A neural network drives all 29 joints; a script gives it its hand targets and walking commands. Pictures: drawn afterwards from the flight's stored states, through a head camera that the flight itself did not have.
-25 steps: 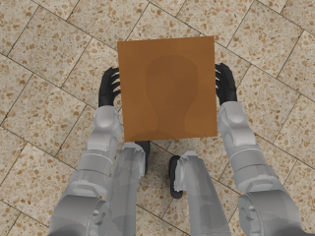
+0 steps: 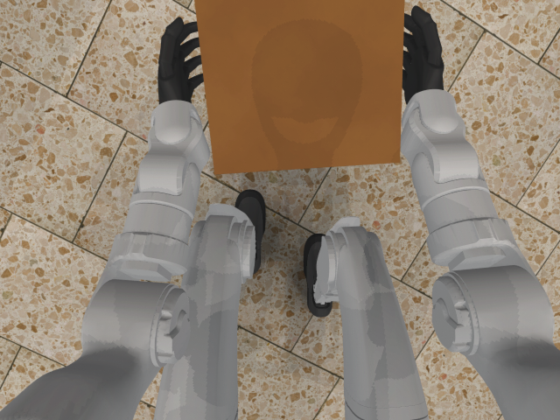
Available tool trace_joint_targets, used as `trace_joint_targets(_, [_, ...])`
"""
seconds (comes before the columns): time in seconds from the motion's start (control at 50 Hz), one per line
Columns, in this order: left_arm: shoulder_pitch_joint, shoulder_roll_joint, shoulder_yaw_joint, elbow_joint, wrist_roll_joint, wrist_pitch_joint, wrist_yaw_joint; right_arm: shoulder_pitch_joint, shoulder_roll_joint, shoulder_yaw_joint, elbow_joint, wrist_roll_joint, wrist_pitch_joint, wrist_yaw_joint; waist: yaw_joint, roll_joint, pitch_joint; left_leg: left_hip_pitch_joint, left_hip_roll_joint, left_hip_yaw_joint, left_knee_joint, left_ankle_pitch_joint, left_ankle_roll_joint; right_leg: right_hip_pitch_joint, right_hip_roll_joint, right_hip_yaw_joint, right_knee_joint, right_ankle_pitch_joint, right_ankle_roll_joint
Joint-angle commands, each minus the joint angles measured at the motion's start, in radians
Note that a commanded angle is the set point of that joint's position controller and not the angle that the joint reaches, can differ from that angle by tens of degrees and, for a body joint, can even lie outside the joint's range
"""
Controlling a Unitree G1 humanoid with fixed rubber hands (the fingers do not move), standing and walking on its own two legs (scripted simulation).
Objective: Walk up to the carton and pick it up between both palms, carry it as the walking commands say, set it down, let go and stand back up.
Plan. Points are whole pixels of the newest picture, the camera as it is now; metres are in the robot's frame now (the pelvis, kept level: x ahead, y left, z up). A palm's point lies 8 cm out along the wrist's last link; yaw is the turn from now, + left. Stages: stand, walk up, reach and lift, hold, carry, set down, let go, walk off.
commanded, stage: set down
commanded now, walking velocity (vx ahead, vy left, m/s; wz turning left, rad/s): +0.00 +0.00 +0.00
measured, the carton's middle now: (295, 78) +0.50 +0.01 -0.22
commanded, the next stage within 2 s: none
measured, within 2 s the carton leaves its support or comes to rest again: neither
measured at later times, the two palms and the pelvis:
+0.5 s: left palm (194, 67) +0.51 +0.15 -0.24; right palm (403, 62) +0.53 -0.14 -0.22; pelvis -0.03 +0.00 -0.08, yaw -2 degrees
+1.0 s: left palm (190, 57) +0.55 +0.17 -0.31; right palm (367, 75) +0.54 -0.12 -0.33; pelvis -0.01 +0.00 -0.14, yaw -4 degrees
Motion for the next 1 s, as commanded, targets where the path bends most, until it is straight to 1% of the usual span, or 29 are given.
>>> trace_joint_targets(0.0, [-0.619,-0.442,-0.344,-0.236,-0.081,0.011,-0.011,-0.648,0.393,0.359,-0.285,0.092,0.003,0.03,0.044,0.018,-1.889,1.113,-0.101,-0.165,0.088,0.183,-0.051,0.203,0.076,0.099,-0.149,0.172,0.012])
trace_joint_targets(0.04, [-0.683,-0.381,-0.353,-0.332,-0.115,0.019,0.002,-0.68,0.374,0.401,-0.346,0.133,0.02,0.009,0.055,0.009,-2.053,1.168,-0.101,-0.143,0.124,0.267,-0.047,0.309,0.071,0.105,-0.14,0.243,0.009])
trace_joint_targets(0.06, [-0.688,-0.376,-0.37,-0.347,-0.122,0.039,0.003,-0.711,0.347,0.397,-0.406,0.147,0.029,0.003,0.04,0.022,-2.129,1.225,-0.102,-0.166,0.122,0.28,-0.048,0.314,0.073,0.089,-0.113,0.258,0.012])
trace_joint_targets(0.08, [-0.682,-0.361,-0.382,-0.357,-0.132,0.054,0.004,-0.702,0.363,0.418,-0.377,0.166,0.049,-0.002,0.049,0.037,-2.123,1.24,-0.097,-0.142,0.135,0.308,-0.049,0.327,0.073,0.085,-0.115,0.273,0.016])
trace_joint_targets(0.12, [-0.762,-0.36,-0.412,-0.451,-0.157,0.065,-0.005,-0.727,0.358,0.418,-0.437,0.171,0.06,-0.011,0.027,0.06,-2.127,1.258,-0.092,-0.159,0.159,0.387,-0.049,0.29,0.071,0.093,-0.094,0.326,0.008])
trace_joint_targets(0.14, [-0.775,-0.337,-0.399,-0.429,-0.155,0.074,-0.009,-0.774,0.335,0.419,-0.459,0.175,0.062,-0.014,0.034,0.056,-2.096,1.227,-0.085,-0.154,0.161,0.357,-0.047,0.272,0.068,0.089,-0.089,0.301,0.015])
trace_joint_targets(0.18, [-0.818,-0.324,-0.371,-0.329,-0.136,0.079,-0.018,-0.804,0.354,0.407,-0.367,0.164,0.075,-0.011,0.051,0.057,-1.953,1.112,-0.079,-0.15,0.157,0.226,-0.045,0.185,0.058,0.1,-0.082,0.206,0.011])
trace_joint_targets(0.24, [-0.902,-0.37,-0.348,-0.205,-0.124,0.082,-0.04,-0.881,0.386,0.373,-0.239,0.126,0.083,0.014,0.021,0.067,-1.777,0.997,-0.073,-0.171,0.154,0.073,-0.048,0.055,0.054,0.097,-0.055,0.106,0.0])
trace_joint_targets(0.26, [-0.907,-0.379,-0.31,-0.121,-0.107,0.084,-0.05,-0.874,0.398,0.341,-0.138,0.094,0.092,0.028,0.013,0.052,-1.694,0.949,-0.078,-0.178,0.148,0.011,-0.047,0.014,0.051,0.096,-0.05,0.067,0.0])
trace_joint_targets(0.36, [-1.071,-0.622,-0.257,0.044,-0.028,0.077,-0.125,-1.031,0.654,0.285,0.031,0.019,0.098,0.141,0.033,0.062,-1.606,0.879,-0.089,-0.186,0.206,-0.059,-0.061,-0.132,0.073,0.106,0.031,0.035,-0.014])
trace_joint_targets(0.38, [-1.092,-0.676,-0.243,0.036,-0.012,0.079,-0.145,-1.059,0.672,0.27,0.035,-0.008,0.098,0.16,0.024,0.073,-1.625,0.886,-0.097,-0.18,0.227,-0.035,-0.064,-0.153,0.081,0.101,0.045,0.04,-0.02])
trace_joint_targets(0.42, [-1.082,-0.761,-0.223,0.088,0.017,0.096,-0.179,-1.086,0.748,0.272,0.059,-0.015,0.107,0.2,0.052,0.064,-1.629,0.892,-0.101,-0.161,0.26,-0.005,-0.058,-0.172,0.087,0.095,0.057,0.028,-0.024])
trace_joint_targets(0.44, [-1.064,-0.802,-0.218,0.094,0.02,0.108,-0.2,-1.074,0.759,0.262,0.068,-0.039,0.117,0.219,0.043,0.04,-1.629,0.889,-0.101,-0.174,0.273,0.012,-0.054,-0.176,0.085,0.091,0.074,0.036,-0.025])
trace_joint_targets(0.46, [-1.047,-0.804,-0.206,0.103,0.04,0.111,-0.217,-1.072,0.799,0.267,0.072,-0.047,0.123,0.232,0.064,0.027,-1.635,0.864,-0.103,-0.144,0.294,0.031,-0.051,-0.176,0.086,0.088,0.072,0.025,-0.018])
trace_joint_targets(0.48, [-1.048,-0.843,-0.206,0.129,0.039,0.129,-0.233,-1.083,0.819,0.254,0.099,-0.048,0.137,0.251,0.064,0.021,-1.562,0.843,-0.098,-0.162,0.284,-0.033,-0.047,-0.237,0.091,0.077,0.091,-0.021,-0.019])
trace_joint_targets(0.5, [-1.083,-0.841,-0.202,0.091,0.047,0.132,-0.249,-1.055,0.836,0.234,0.117,-0.064,0.147,0.266,0.064,0.035,-1.563,0.834,-0.098,-0.151,0.301,-0.016,-0.048,-0.248,0.093,0.081,0.096,-0.004,-0.022])
trace_joint_targets(0.52, [-1.105,-0.837,-0.219,0.025,0.04,0.128,-0.261,-1.067,0.865,0.266,0.064,-0.047,0.151,0.278,0.087,0.029,-1.668,0.853,-0.096,-0.119,0.324,0.048,-0.051,-0.186,0.094,0.083,0.095,0.041,-0.021])
trace_joint_targets(0.56, [-1.126,-0.848,-0.238,0.011,0.011,0.136,-0.283,-1.087,0.898,0.289,0.058,-0.029,0.164,0.292,0.1,0.015,-1.709,0.858,-0.096,-0.094,0.358,0.084,-0.047,-0.161,0.093,0.069,0.123,0.044,-0.011])
trace_joint_targets(0.6, [-1.171,-0.883,-0.254,-0.049,-0.039,0.139,-0.294,-1.194,0.913,0.336,-0.093,0.01,0.165,0.294,0.107,-0.03,-1.832,0.861,-0.094,-0.102,0.39,0.13,-0.037,-0.11,0.095,0.067,0.154,0.089,-0.01])
trace_joint_targets(0.64, [-1.133,-0.921,-0.244,0.049,-0.05,0.161,-0.324,-1.219,0.901,0.336,-0.093,0.009,0.168,0.291,0.097,-0.065,-1.772,0.75,-0.094,-0.069,0.418,0.125,-0.038,-0.1,0.09,0.066,0.15,0.085,-0.004])
trace_joint_targets(0.66, [-1.085,-0.946,-0.239,0.103,-0.051,0.17,-0.339,-1.203,0.915,0.327,-0.087,0.001,0.168,0.295,0.1,-0.056,-1.714,0.689,-0.095,-0.064,0.423,0.124,-0.039,-0.11,0.086,0.081,0.137,0.087,-0.009])
trace_joint_targets(0.68, [-1.09,-0.964,-0.239,0.124,-0.059,0.17,-0.353,-1.188,0.908,0.311,-0.06,-0.018,0.169,0.293,0.069,-0.055,-1.659,0.634,-0.091,-0.065,0.434,0.1,-0.04,-0.127,0.086,0.083,0.142,0.073,-0.013])
trace_joint_targets(0.7, [-1.091,-0.952,-0.22,0.144,-0.055,0.178,-0.365,-1.19,0.904,0.299,-0.039,-0.03,0.173,0.296,0.069,-0.076,-1.624,0.594,-0.087,-0.066,0.446,0.07,-0.038,-0.146,0.079,0.088,0.141,0.047,-0.017])
trace_joint_targets(0.78, [-1.112,-0.959,-0.244,0.14,-0.09,0.174,-0.393,-1.202,0.885,0.271,-0.045,-0.024,0.17,0.303,0.029,-0.02,-1.573,0.552,-0.084,-0.076,0.467,0.075,-0.044,-0.188,0.081,0.076,0.177,0.072,-0.024])
trace_joint_targets(0.8, [-1.105,-0.949,-0.232,0.152,-0.087,0.176,-0.398,-1.196,0.873,0.265,-0.035,-0.032,0.172,0.305,0.028,-0.044,-1.563,0.562,-0.083,-0.078,0.48,0.098,-0.044,-0.196,0.076,0.076,0.186,0.086,-0.024])
trace_joint_targets(0.88, [-1.085,-0.982,-0.247,0.183,-0.109,0.18,-0.409,-1.235,0.841,0.279,-0.099,-0.006,0.157,0.312,0.023,0.002,-1.605,0.608,-0.083,-0.071,0.512,0.149,-0.052,-0.207,0.077,0.067,0.211,0.115,-0.025])
trace_joint_targets(0.9, [-1.083,-0.979,-0.245,0.203,-0.123,0.183,-0.406,-1.249,0.815,0.277,-0.111,-0.009,0.153,0.313,0.008,-0.013,-1.581,0.62,-0.08,-0.097,0.508,0.13,-0.048,-0.225,0.074,0.066,0.23,0.103,-0.02])
trace_joint_targets(0.92, [-1.069,-0.994,-0.258,0.192,-0.121,0.185,-0.403,-1.288,0.815,0.288,-0.162,0.008,0.144,0.314,0.026,0.024,-1.618,0.646,-0.08,-0.085,0.514,0.161,-0.054,-0.232,0.069,0.064,0.233,0.119,-0.023])
trace_joint_targets(0.98, [-1.066,-0.956,-0.207,0.218,-0.114,0.173,-0.403,-1.262,0.807,0.277,-0.082,0.002,0.14,0.323,0.039,-0.025,-1.45,0.536,-0.075,-0.095,0.524,0.136,-0.044,-0.295,0.067,0.072,0.244,0.087,-0.022])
